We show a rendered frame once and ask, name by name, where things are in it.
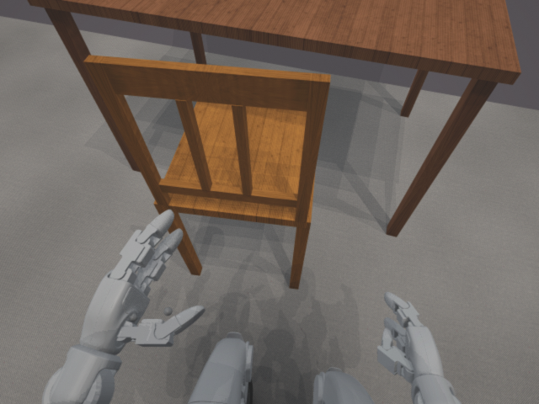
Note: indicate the robot thigh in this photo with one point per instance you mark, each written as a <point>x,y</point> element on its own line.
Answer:
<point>228,367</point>
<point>339,388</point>

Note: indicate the right robot hand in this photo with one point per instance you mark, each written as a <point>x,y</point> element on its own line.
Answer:
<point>416,353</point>

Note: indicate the left robot forearm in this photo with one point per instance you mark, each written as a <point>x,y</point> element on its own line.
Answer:
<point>87,377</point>

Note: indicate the left robot hand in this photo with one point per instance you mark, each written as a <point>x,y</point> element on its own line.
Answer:
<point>122,292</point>

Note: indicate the right robot forearm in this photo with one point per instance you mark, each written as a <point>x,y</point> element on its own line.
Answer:
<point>433,389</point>

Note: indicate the robot right thigh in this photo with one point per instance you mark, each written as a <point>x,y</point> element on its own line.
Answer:
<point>339,388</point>

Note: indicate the table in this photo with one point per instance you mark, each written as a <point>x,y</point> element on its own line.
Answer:
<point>465,38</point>

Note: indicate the robot left thigh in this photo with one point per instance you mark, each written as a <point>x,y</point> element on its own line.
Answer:
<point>228,367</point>

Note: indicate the chair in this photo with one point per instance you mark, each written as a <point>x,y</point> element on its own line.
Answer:
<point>249,149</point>

